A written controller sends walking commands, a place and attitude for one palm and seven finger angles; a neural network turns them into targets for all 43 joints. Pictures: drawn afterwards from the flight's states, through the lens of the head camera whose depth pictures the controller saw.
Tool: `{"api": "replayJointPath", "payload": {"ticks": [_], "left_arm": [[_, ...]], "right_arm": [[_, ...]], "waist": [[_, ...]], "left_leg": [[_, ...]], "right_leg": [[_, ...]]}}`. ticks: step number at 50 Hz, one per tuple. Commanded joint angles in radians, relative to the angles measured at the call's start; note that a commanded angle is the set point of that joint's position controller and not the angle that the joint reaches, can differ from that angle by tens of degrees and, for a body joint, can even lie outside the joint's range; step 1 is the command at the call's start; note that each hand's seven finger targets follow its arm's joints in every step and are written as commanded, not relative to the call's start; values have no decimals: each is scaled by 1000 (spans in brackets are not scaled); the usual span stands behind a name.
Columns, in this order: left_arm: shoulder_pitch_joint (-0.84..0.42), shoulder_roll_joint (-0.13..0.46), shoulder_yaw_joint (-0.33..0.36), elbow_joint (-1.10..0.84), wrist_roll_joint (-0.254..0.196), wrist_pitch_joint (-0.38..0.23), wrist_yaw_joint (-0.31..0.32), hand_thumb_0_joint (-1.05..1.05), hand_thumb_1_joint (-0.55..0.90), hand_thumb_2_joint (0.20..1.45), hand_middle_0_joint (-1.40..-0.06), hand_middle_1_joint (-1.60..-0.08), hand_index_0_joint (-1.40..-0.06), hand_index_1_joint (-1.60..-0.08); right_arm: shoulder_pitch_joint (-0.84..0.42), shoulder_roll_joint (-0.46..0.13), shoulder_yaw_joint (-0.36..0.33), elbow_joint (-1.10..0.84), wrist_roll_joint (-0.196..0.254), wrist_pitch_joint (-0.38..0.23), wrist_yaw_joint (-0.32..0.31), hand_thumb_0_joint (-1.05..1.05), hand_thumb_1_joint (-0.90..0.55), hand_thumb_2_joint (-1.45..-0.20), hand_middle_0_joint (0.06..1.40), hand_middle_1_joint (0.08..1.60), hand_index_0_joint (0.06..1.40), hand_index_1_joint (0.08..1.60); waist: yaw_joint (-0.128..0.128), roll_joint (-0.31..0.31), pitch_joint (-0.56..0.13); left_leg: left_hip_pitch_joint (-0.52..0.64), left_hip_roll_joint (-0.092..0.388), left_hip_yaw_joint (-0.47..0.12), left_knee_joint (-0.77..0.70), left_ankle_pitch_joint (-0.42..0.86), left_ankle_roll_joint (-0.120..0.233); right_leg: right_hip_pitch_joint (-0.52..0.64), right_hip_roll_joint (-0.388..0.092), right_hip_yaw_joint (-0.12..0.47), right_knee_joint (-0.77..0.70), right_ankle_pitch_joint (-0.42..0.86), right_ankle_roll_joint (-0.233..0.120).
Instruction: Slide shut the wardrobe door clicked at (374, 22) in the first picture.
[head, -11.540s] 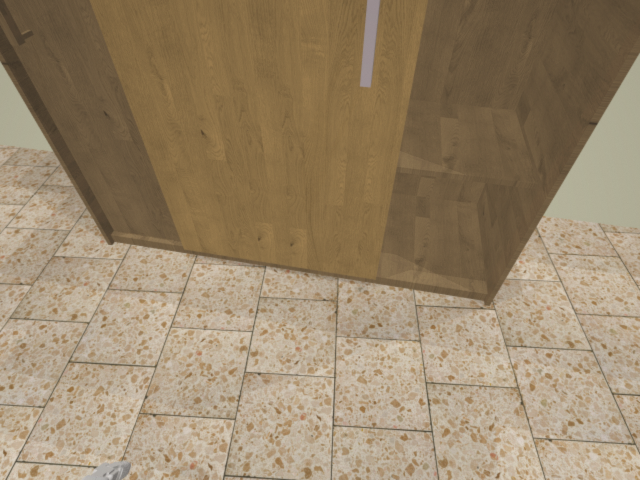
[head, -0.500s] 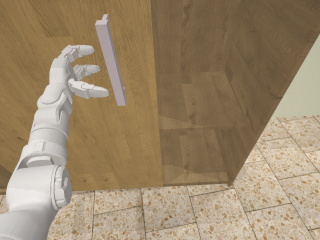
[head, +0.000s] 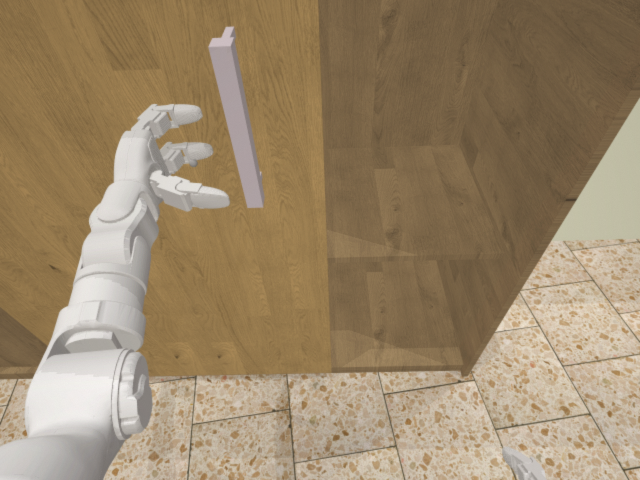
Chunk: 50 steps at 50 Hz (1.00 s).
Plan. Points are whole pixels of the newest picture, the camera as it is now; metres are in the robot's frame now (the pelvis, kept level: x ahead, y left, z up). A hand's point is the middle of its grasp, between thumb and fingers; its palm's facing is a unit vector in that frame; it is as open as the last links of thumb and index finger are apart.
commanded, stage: move the hooked fingers beside the handle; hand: left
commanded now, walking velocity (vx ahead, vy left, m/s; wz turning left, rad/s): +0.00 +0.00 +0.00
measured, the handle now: (244, 126) +0.52 +0.11 +0.19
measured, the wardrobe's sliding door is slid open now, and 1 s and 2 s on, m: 0.42 0.42 0.42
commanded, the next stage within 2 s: none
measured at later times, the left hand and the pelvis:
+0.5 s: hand (186, 149) +0.47 +0.17 +0.19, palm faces +0.05 -1.00 -0.01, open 14.0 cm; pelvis +0.01 +0.00 +0.00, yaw -1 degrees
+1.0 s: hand (178, 156) +0.45 +0.18 +0.20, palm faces +0.05 -1.00 -0.02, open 14.0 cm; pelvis +0.00 +0.00 +0.00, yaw +0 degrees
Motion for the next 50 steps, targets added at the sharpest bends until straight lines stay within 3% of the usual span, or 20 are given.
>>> {"api": "replayJointPath", "payload": {"ticks": [1, 4, 6, 10, 13, 15, 16, 20, 21, 24, 26, 28, 29, 30, 32, 36, 39, 45, 48, 50], "left_arm": [[-635, 279, 51, -308, 14, -144, 30, 0, -500, 300, -300, -1200, -300, -1200], [-587, 290, 62, -164, 22, -117, 26, 0, -500, 300, -300, -1200, -300, -1200], [-570, 296, 60, -79, 25, -88, 10, 0, -500, 300, -300, -1200, -300, -1200], [-530, 292, 57, 4, 18, -69, -21, 0, -500, 300, -300, -1200, -300, -1200], [-537, 283, 59, -71, 4, -110, -33, 0, -500, 300, -300, -1200, -300, -1200], [-569, 318, 87, -135, 0, -141, -32, 0, -500, 300, -300, -1200, -300, -1200], [-595, 300, 76, -162, -5, -151, -32, 0, -500, 300, -300, -1200, -300, -1200], [-602, 380, 125, -185, 11, -165, -19, 0, -500, 300, -300, -1200, -300, -1200], [-604, 332, 86, -180, 14, -156, -22, 0, -500, 300, -300, -1200, -300, -1200], [-554, 307, 68, -196, 24, -136, -19, 0, -500, 300, -300, -1200, -300, -1200], [-500, 279, 65, -183, 11, -110, -22, 0, -500, 300, -300, -1200, -300, -1200], [-467, 255, 57, -152, -5, -85, -26, 0, -500, 300, -300, -1200, -300, -1200], [-452, 261, 70, -141, -13, -72, -27, 0, -500, 300, -300, -1200, -300, -1200], [-451, 292, 93, -160, -13, -67, -26, 0, -500, 300, -300, -1200, -300, -1200], [-441, 282, 89, -191, -8, -59, -19, 0, -500, 300, -300, -1200, -300, -1200], [-461, 301, 98, -318, 6, -88, 4, 0, -500, 300, -300, -1200, -300, -1200], [-464, 316, 111, -344, 3, -92, 5, 0, -500, 300, -300, -1200, -300, -1200], [-507, 218, 5, -254, -5, -42, -25, 0, -500, 300, -300, -1200, -300, -1200], [-526, 174, -27, -178, -15, -27, -26, 0, -500, 300, -300, -1200, -300, -1200], [-576, 184, -25, -173, -13, -38, -20, 0, -500, 300, -300, -1200, -300, -1200]], "right_arm": [[6, -116, -43, -102, -1, -52, -4, 0, -900, -900, 200, 300, 200, 300], [20, -124, -42, -84, 2, -46, -5, 0, -900, -900, 200, 300, 200, 300], [29, -131, -42, -83, 6, -40, -8, 0, -900, -900, 200, 300, 200, 300], [55, -140, -43, -90, 6, -31, -8, 0, -900, -900, 200, 300, 200, 300], [62, -138, -50, -102, 1, -35, -6, 0, -900, -900, 200, 300, 200, 300], [70, -139, -56, -103, 0, -41, -6, 0, -900, -900, 200, 300, 200, 300], [67, -135, -57, -103, 0, -44, -5, 0, -900, -900, 200, 300, 200, 300], [77, -140, -60, -86, 1, -47, -6, 0, -900, -900, 200, 300, 200, 300], [71, -133, -57, -86, 2, -48, -6, 0, -900, -900, 200, 300, 200, 300], [70, -131, -60, -90, 3, -49, 2, 0, -900, -900, 200, 300, 200, 300], [66, -131, -62, -97, 4, -49, 4, 0, -900, -900, 200, 300, 200, 300], [70, -136, -64, -94, 3, -43, 4, 0, -900, -900, 200, 300, 200, 300], [69, -141, -63, -96, 6, -42, 4, 0, -900, -900, 200, 300, 200, 300], [66, -144, -65, -100, 6, -40, 3, 0, -900, -900, 200, 300, 200, 300], [55, -138, -63, -113, 7, -37, 3, 0, -900, -900, 200, 300, 200, 300], [35, -128, -60, -131, 1, -37, 8, 0, -900, -900, 200, 300, 200, 300], [19, -125, -56, -132, 2, -33, 5, 0, -900, -900, 200, 300, 200, 300], [1, -124, -47, -119, 15, -27, -8, 0, -900, -900, 200, 300, 200, 300], [13, -128, -47, -101, 14, -26, -12, 0, -900, -900, 200, 300, 200, 300], [18, -131, -47, -97, 12, -29, -13, 0, -900, -900, 200, 300, 200, 300]], "waist": [[-25, 4, -362], [-25, -54, -293], [-25, -50, -259], [-21, -85, -249], [-18, -78, -308], [-19, -77, -356], [-25, -60, -362], [-21, -28, -356], [-30, 8, -337], [-18, 52, -347], [-12, 31, -346], [-14, -46, -320], [-13, -81, -300], [-6, -76, -314], [-4, -76, -313], [3, -43, -360], [2, -26, -349], [-35, -22, -248], [-47, -67, -229], [-49, -42, -257]], "left_leg": [[324, -40, -40, -2, 278, 55], [263, -40, -35, -7, 232, 57], [226, -43, -27, -11, 203, 55], [186, -44, -24, -13, 192, 55], [215, -41, -24, -3, 233, 56], [248, -39, -31, -2, 263, 58], [261, -42, -27, 1, 275, 59], [266, -38, -29, -2, 268, 59], [275, -41, -25, -2, 269, 59], [297, -38, -31, 4, 304, 54], [304, -35, -34, 3, 322, 52], [273, -33, -31, -3, 308, 54], [250, -35, -28, -7, 298, 57], [248, -37, -24, -9, 295, 56], [249, -38, -20, -10, 305, 58], [289, -38, -21, -5, 340, 60], [291, -39, -18, 0, 351, 61], [276, -40, -26, -7, 241, 57], [258, -40, -32, -3, 207, 58], [265, -42, -41, -2, 205, 54]], "right_leg": [[-57, 35, 23, -51, 418, -13], [-65, 36, 20, -60, 398, -11], [-77, 33, 23, -64, 383, -10], [-72, 33, 18, -62, 384, -10], [-43, 35, 20, -57, 414, -12], [-35, 41, 23, -50, 438, -11], [-36, 42, 26, -51, 453, -9], [-39, 43, 26, -56, 430, -9], [-58, 43, 26, -59, 428, -11], [-63, 43, 19, -54, 437, -17], [-63, 47, 13, -55, 447, -18], [-48, 48, 6, -62, 445, -16], [-49, 50, 5, -62, 457, -12], [-38, 49, 9, -60, 462, -11], [-33, 46, 9, -58, 474, -10], [-12, 44, 16, -51, 496, -11], [0, 42, 20, -52, 520, -12], [-85, 41, 14, -75, 406, -11], [-106, 39, 9, -81, 368, -10], [-117, 38, 12, -72, 356, -12]]}}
